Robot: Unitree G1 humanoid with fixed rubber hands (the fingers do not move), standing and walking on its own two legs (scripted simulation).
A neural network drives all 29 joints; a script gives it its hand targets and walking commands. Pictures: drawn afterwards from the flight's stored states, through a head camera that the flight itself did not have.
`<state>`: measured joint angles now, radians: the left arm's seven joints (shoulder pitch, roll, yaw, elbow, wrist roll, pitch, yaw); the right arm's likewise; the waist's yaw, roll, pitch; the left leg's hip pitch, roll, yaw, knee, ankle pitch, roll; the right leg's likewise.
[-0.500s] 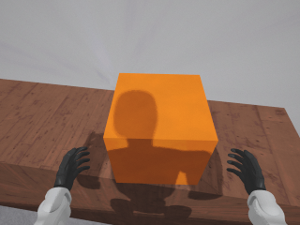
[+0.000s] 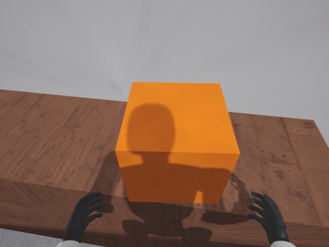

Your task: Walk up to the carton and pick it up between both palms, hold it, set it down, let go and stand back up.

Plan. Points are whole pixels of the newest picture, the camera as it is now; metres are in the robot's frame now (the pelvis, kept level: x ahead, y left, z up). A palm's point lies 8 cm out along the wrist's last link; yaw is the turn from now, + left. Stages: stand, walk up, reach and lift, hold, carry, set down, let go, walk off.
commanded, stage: set down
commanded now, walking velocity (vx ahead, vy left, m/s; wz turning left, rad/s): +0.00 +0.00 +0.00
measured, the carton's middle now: (174, 142) +0.42 +0.00 +0.01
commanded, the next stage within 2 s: let go in 1.12 s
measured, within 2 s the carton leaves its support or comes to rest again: neither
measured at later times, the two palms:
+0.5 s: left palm (82, 235) +0.18 +0.23 -0.05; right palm (269, 236) +0.18 -0.22 -0.05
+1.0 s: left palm (93, 246) +0.16 +0.21 -0.08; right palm (269, 232) +0.19 -0.22 -0.04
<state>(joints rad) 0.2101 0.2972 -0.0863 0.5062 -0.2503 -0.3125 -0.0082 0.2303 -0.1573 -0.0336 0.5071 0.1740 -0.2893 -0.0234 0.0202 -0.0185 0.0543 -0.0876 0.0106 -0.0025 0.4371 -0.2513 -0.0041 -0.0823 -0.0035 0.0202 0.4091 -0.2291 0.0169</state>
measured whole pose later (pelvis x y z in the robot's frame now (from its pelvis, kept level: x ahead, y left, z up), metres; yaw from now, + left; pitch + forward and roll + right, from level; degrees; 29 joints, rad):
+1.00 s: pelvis +0.01 +0.00 +0.00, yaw -1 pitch -8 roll -1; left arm 0.23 0.17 0.02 0.49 0.05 0.16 0.01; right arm 0.14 -0.14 -0.02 0.66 0.00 -0.24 0.03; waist 0.01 -0.05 0.11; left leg 0.02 0.03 0.02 0.38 -0.25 -0.02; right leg 0.02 0.02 0.04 0.34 -0.21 0.01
